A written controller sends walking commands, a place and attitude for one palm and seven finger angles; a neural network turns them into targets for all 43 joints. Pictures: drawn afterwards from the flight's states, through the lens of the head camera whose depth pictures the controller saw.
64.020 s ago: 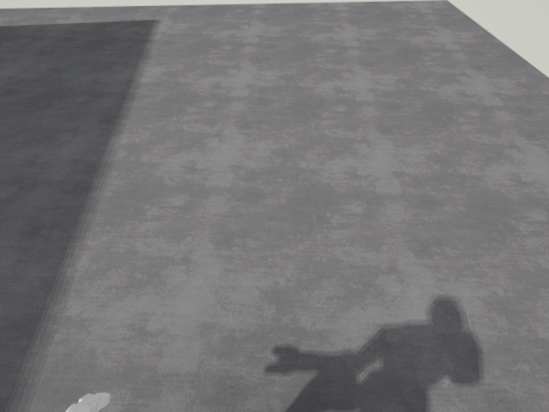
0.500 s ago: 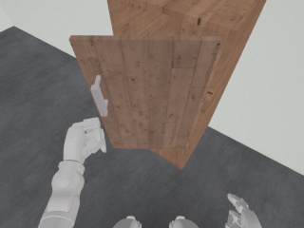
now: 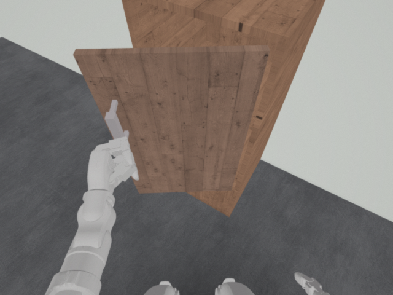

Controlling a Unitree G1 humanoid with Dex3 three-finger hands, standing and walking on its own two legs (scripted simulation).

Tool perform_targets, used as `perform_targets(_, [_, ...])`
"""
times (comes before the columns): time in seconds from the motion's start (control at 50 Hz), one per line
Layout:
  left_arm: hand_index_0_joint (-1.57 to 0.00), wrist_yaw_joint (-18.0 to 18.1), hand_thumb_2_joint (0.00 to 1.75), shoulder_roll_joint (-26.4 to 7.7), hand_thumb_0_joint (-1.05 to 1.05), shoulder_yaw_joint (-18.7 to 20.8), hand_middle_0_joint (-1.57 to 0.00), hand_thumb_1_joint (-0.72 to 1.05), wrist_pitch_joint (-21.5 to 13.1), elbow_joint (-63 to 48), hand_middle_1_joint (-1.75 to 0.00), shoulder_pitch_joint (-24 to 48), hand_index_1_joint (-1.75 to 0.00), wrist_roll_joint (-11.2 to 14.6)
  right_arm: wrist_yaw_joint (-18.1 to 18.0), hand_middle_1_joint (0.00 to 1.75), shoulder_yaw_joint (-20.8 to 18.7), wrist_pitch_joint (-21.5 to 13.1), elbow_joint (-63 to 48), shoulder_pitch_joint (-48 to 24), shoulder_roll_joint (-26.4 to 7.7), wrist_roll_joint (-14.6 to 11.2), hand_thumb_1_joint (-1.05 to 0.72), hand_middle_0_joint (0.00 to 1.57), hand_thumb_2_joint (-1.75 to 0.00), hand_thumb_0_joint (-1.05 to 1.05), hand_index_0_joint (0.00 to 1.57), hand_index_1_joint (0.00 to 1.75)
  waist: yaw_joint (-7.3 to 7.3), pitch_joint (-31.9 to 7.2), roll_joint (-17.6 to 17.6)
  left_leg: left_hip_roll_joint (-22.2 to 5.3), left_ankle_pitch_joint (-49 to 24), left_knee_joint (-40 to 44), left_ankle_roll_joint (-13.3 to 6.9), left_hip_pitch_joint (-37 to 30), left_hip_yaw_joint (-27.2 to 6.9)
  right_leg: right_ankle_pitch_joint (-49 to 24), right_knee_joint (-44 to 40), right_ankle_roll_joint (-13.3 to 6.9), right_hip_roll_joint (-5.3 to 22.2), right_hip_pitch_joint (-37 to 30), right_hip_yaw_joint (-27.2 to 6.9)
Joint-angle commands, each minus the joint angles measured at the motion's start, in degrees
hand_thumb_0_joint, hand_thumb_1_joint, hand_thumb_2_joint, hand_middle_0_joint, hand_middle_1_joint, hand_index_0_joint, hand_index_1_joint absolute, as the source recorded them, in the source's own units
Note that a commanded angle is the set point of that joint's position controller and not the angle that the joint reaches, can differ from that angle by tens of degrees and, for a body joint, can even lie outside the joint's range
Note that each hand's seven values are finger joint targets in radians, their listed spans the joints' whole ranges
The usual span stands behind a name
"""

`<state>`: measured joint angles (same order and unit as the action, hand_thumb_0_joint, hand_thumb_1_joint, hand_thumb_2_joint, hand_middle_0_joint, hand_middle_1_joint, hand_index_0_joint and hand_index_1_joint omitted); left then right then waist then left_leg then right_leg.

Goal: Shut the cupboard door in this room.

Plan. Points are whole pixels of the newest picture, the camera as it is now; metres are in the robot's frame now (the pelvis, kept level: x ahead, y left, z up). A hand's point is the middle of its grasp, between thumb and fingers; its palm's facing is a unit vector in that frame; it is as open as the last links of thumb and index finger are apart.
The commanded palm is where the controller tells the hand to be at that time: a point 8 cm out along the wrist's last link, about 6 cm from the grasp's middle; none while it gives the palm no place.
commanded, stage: bring the fist close to the handle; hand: left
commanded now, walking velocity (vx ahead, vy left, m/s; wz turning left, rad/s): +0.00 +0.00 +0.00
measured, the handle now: (119, 127) +0.47 +0.18 +0.05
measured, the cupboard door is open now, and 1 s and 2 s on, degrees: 34 22 8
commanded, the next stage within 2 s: push the door shut along its arc in 0.14 s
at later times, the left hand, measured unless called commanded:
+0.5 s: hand (135, 152) +0.40 +0.14 +0.05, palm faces -0.02 -1.00 -0.04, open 3.1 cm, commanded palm +0.38 +0.19 +0.05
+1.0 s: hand (144, 130) +0.46 +0.13 +0.04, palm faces -0.15 -0.99 -0.04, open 3.1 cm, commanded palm +0.45 +0.17 +0.05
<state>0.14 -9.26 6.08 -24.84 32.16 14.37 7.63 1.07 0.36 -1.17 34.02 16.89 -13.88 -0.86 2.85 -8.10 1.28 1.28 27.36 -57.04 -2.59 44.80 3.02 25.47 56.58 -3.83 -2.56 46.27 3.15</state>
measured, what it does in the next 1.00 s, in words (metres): stands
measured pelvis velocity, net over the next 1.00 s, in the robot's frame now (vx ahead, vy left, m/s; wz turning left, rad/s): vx -0.02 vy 0.02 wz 0.01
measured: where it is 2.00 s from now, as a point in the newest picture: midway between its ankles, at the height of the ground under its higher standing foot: outside the picture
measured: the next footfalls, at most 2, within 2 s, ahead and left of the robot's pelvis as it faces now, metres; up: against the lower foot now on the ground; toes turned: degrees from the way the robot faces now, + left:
none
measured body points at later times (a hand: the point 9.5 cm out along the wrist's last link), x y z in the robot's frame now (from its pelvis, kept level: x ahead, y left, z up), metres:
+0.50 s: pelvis -0.01 +0.00 -0.01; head +0.07 +0.00 +0.44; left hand +0.39 +0.19 +0.05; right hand +0.11 -0.24 -0.12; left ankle +0.00 +0.09 -0.67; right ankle +0.02 -0.08 -0.67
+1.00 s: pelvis -0.02 +0.02 -0.02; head +0.09 +0.02 +0.42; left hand +0.46 +0.18 +0.05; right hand +0.02 -0.25 -0.14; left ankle +0.00 +0.09 -0.67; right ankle +0.02 -0.08 -0.67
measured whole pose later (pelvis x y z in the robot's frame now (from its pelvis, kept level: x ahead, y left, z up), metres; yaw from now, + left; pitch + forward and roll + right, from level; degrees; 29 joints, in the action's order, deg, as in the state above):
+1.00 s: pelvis -0.02 +0.02 -0.02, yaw +1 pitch +20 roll -2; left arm -11.0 -18.2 10.7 -26.9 65.9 48.4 6.3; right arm 1.0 0.7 -0.1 37.6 20.6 -15.8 -0.5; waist 8.4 -7.3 1.8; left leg 1.8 27.7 -63.4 -3.8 56.3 1.8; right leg 25.3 60.9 -2.9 -1.7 56.3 4.8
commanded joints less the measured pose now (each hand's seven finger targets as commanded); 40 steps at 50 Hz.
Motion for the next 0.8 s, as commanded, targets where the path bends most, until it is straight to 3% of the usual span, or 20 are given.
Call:
perform_targets(0.0, [-1.30, -1.26, 0.90, -6.12, 0.00, 0.68, -1.30, 0.90, -5.15, -12.01, -1.50, 17.99, -1.50, 1.05, -0.50, 0.30, -2.95, -2.43, -6.87, -1.18, -7.13, -0.14, -0.90, 0.20, -0.90, 0.00, 0.20, 0.30, 0.87, -16.24, -2.09, -0.40, -13.17, 6.16, 0.89, -5.33, -3.08, -15.95, -8.85, 3.09, 2.09, -14.00, -5.65])
perform_targets(0.12, [-1.30, -1.49, 0.90, -5.30, 0.00, -0.08, -1.30, 0.90, -5.62, -11.07, -1.50, 20.81, -1.50, 1.26, -0.81, 0.30, -3.15, -2.85, -6.20, -0.99, -7.35, -0.12, -0.90, 0.20, -0.90, 0.00, 0.20, 0.30, 0.72, -18.37, -0.77, -0.39, -13.16, 6.34, 1.01, -7.43, -3.97, -14.41, -8.11, 2.68, 1.86, -12.64, -4.58])
perform_targets(0.16, [-1.30, -1.08, 0.90, -7.70, 0.00, 2.16, -1.30, 0.90, -5.35, -9.86, -1.50, 19.84, -1.50, 1.12, -0.96, 0.30, -3.14, -2.62, -6.20, -0.88, -7.74, -0.05, -0.90, 0.20, -0.90, 0.00, 0.20, 0.30, 0.24, -18.47, -1.51, -0.36, -13.45, 6.21, 0.92, -6.84, -3.99, -14.86, -8.03, 2.72, 1.78, -13.09, -4.70])
perform_targets(0.2, [-1.30, -0.94, 0.90, -6.93, 0.00, 1.66, -1.30, 0.90, -4.98, -8.28, -1.50, 20.92, -1.50, 0.94, -0.91, 0.30, -2.85, -2.34, -6.26, -1.16, -7.37, -0.08, -0.90, 0.20, -0.90, 0.00, 0.20, 0.30, 0.60, -17.31, -2.71, -0.29, -12.51, 6.33, 0.89, -5.64, -3.79, -14.25, -8.29, 2.95, 1.95, -12.88, -4.84])
perform_targets(0.24, [-1.30, -0.83, 0.90, -8.58, 0.00, 2.99, -1.30, 0.90, -4.96, -7.38, -1.50, 21.21, -1.50, 0.67, -0.92, 0.30, -2.74, -2.14, -6.42, -1.32, -7.45, -0.13, -0.90, 0.20, -0.90, 0.00, 0.20, 0.30, 0.30, -16.88, -2.68, -0.19, -11.47, 6.37, 0.90, -4.54, -3.61, -13.19, -8.56, 2.92, 2.02, -13.39, -5.39])
perform_targets(0.28, [-1.30, -1.33, 0.90, -8.70, 0.00, 2.12, -1.30, 0.90, -5.31, -7.28, -1.50, 26.63, -1.50, 0.20, -1.11, 0.30, -2.67, -2.05, -6.13, -1.15, -7.45, -0.17, -0.90, 0.20, -0.90, 0.00, 0.20, 0.30, 1.43, -17.05, -0.89, -0.23, -11.67, 5.98, 0.81, -5.28, -3.81, -13.84, -8.02, 2.87, 1.98, -12.31, -5.34])
perform_targets(0.32, [-1.30, -1.89, 0.90, -9.86, 0.00, 3.12, -1.30, 0.90, -5.52, -4.34, -1.50, 29.27, -1.50, 0.16, -1.24, 0.30, -2.57, -2.04, -5.54, -0.60, -7.62, -0.11, -0.90, 0.20, -0.90, 0.00, 0.20, 0.30, 1.97, -17.35, -2.26, -0.42, -11.31, 5.72, 0.87, -5.03, -4.23, -13.28, -7.70, 2.85, 1.77, -11.61, -5.07])
perform_targets(0.34, [-1.30, -2.55, 0.90, -8.63, 0.00, 1.77, -1.30, 0.90, -5.67, -3.74, -1.50, 31.42, -1.50, 0.34, -1.23, 0.30, -2.50, -2.19, -5.44, -0.57, -7.56, -0.16, -0.90, 0.20, -0.90, 0.00, 0.20, 0.30, 2.53, -17.52, -0.74, -0.34, -10.85, 5.49, 0.87, -5.33, -4.16, -12.78, -7.71, 2.89, 1.75, -10.74, -5.15])
perform_targets(0.38, [-1.30, -3.54, 0.90, -9.41, 0.00, 2.66, -1.30, 0.90, -5.93, -2.47, -1.50, 32.68, -1.50, 0.50, -1.25, 0.30, -2.82, -2.31, -5.03, 0.49, -7.85, -0.16, -0.90, 0.20, -0.90, 0.00, 0.20, 0.30, 2.08, -20.24, -0.49, -0.41, -13.87, 5.13, 1.03, -6.82, -4.62, -15.87, -6.54, 2.56, 1.57, -11.52, -4.84])
perform_targets(0.44, [-1.30, -5.30, 0.90, -8.48, 0.00, 2.18, -1.30, 0.90, -5.01, 1.82, -1.50, 33.04, -1.50, 1.00, -0.91, 0.30, -2.84, -2.19, -4.67, 1.56, -8.04, -0.30, -0.90, 0.20, -0.90, 0.00, 0.20, 0.30, 2.39, -20.11, -0.47, -0.46, -15.23, 4.88, 1.17, -6.86, -4.61, -17.17, -6.35, 2.56, 1.43, -10.65, -4.33])
perform_targets(0.46, [-1.30, -5.82, 0.90, -9.84, 0.00, 3.07, -1.30, 0.90, -4.71, 3.38, -1.50, 34.02, -1.50, 0.99, -0.97, 0.30, -2.90, -2.03, -4.42, 2.30, -8.40, -0.31, -0.90, 0.20, -0.90, 0.00, 0.20, 0.30, 2.73, -19.78, -1.31, -0.45, -15.71, 4.69, 1.07, -6.37, -4.89, -17.76, -6.20, 2.52, 1.37, -10.61, -4.34])
perform_targets(0.5, [-1.30, -6.60, 0.90, -10.54, 0.00, 3.67, -1.30, 0.90, -4.22, 6.44, -1.50, 36.34, -1.50, 0.93, -0.91, 0.30, -2.73, -1.53, -4.27, 2.86, -8.42, -0.38, -0.90, 0.20, -0.90, 0.00, 0.20, 0.30, 3.00, -18.26, -2.83, -0.37, -14.04, 4.75, 0.98, -4.20, -4.72, -16.55, -6.45, 2.68, 1.52, -10.31, -4.49])
perform_targets(0.54, [-1.30, -7.11, 0.90, -11.42, 0.00, 4.06, -1.30, 0.90, -4.66, 6.74, -1.50, 40.01, -1.50, 0.77, -0.94, 0.30, -2.92, -1.31, -4.13, 3.45, -8.62, -0.33, -0.90, 0.20, -0.90, 0.00, 0.20, 0.30, 3.52, -19.41, -2.74, -0.30, -13.18, 4.58, 0.87, -3.97, -4.76, -15.60, -6.39, 2.73, 1.57, -10.23, -4.72])
perform_targets(0.6, [-1.30, -8.29, 0.90, -9.81, 0.00, 2.54, -1.30, 0.90, -4.92, 8.52, -1.50, 43.00, -1.50, 0.65, -0.75, 0.30, -3.18, -1.23, -3.54, 4.64, -8.76, -0.25, -0.90, 0.20, -0.90, 0.00, 0.20, 0.30, 4.38, -20.91, -0.02, -0.57, -15.42, 4.15, 1.09, -7.21, -5.36, -16.15, -5.73, 2.44, 1.38, -7.36, -3.89])
perform_targets(0.64, [-1.30, -9.03, 0.90, -10.70, 0.00, 3.09, -1.30, 0.90, -4.97, 11.32, -1.50, 44.55, -1.50, 0.78, -0.69, 0.30, -3.21, -1.00, -3.14, 5.35, -9.14, -0.25, -0.90, 0.20, -0.90, 0.00, 0.20, 0.30, 4.84, -19.90, -2.00, -0.53, -13.96, 4.01, 0.92, -5.94, -5.51, -14.73, -6.13, 2.50, 1.27, -6.86, -3.99])
perform_targets(0.68, [-1.30, -9.60, 0.90, -11.76, 0.00, 3.09, -1.30, 0.90, -5.48, 12.74, -1.50, 49.45, -1.50, 0.34, -0.79, 0.30, -3.15, -0.89, -2.50, 5.96, -9.36, -0.27, -0.90, 0.20, -0.90, 0.00, 0.20, 0.30, 5.45, -20.00, 0.46, -0.53, -13.39, 3.86, 0.99, -6.24, -5.94, -13.57, -5.59, 2.26, 1.26, -5.05, -3.82])
perform_targets(0.72, [-1.30, -10.17, 0.90, -11.25, 0.00, 2.75, -1.30, 0.90, -5.72, 15.34, -1.50, 51.17, -1.50, 0.27, -0.68, 0.30, -3.24, -0.76, -2.01, 6.68, -9.53, -0.20, -0.90, 0.20, -0.90, 0.00, 0.20, 0.30, 5.83, -20.04, 0.41, -0.60, -13.15, 3.72, 1.02, -6.72, -6.42, -12.56, -5.51, 2.16, 1.10, -3.61, -3.55])
perform_targets(0.74, [-1.30, -10.47, 0.90, -11.39, 0.00, 2.63, -1.30, 0.90, -5.76, 16.34, -1.50, 53.09, -1.50, 0.34, -0.69, 0.30, -3.28, -0.77, -1.75, 6.99, -9.85, -0.17, -0.90, 0.20, -0.90, 0.00, 0.20, 0.30, 6.74, -19.86, -0.46, -0.70, -12.15, 3.58, 0.90, -6.41, -6.65, -11.44, -5.62, 2.26, 1.05, -2.58, -3.45])
perform_targets(0.76, [-1.30, -10.64, 0.90, -12.94, 0.00, 3.48, -1.30, 0.90, -6.05, 16.96, -1.50, 54.94, -1.50, 0.02, -0.82, 0.30, -3.32, -0.74, -1.40, 7.69, -10.13, 0.00, -0.90, 0.20, -0.90, 0.00, 0.20, 0.30, 6.75, -20.37, -0.02, -0.68, -12.63, 3.28, 0.82, -6.37, -7.00, -11.58, -5.12, 2.09, 0.97, -2.29, -3.40])
perform_targets(0.78, [-1.30, -10.95, 0.90, -12.36, 0.00, 2.72, -1.30, 0.90, -6.22, 17.45, -1.50, 56.17, -1.50, -0.14, -0.73, 0.30, -3.36, -0.74, -1.29, 7.71, -10.16, -0.01, -0.90, 0.20, -0.90, 0.00, 0.20, 0.30, 7.24, -20.99, 0.98, -0.73, -12.28, 3.17, 0.87, -7.08, -7.08, -11.05, -5.11, 2.15, 0.99, -1.28, -3.41])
